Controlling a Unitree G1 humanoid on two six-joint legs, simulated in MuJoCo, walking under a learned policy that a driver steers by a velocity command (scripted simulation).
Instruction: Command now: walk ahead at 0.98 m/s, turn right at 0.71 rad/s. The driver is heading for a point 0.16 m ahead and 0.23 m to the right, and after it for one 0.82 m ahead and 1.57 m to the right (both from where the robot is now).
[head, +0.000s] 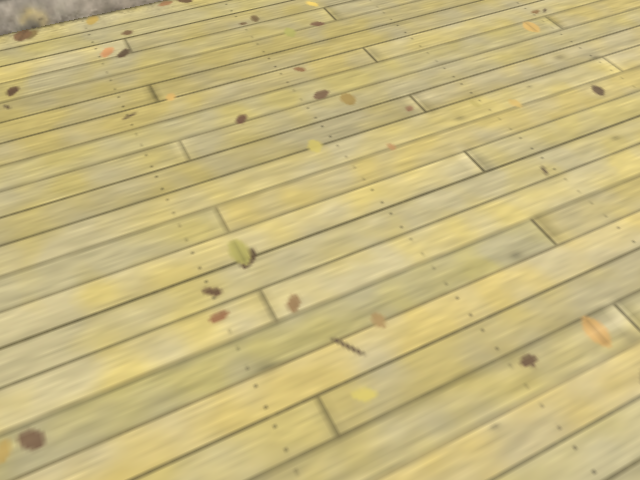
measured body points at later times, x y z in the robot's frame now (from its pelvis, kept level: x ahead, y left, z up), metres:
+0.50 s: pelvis +0.48 +0.00 +0.00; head +0.51 -0.01 +0.45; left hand +0.58 +0.29 -0.12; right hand +0.66 -0.29 -0.04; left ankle +0.71 +0.10 -0.71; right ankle +0.28 -0.01 -0.73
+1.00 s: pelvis +0.85 -0.21 -0.03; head +0.87 -0.23 +0.42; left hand +1.19 -0.29 -0.09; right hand +0.59 -0.30 -0.16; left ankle +0.76 +0.08 -0.65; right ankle +0.91 -0.30 -0.73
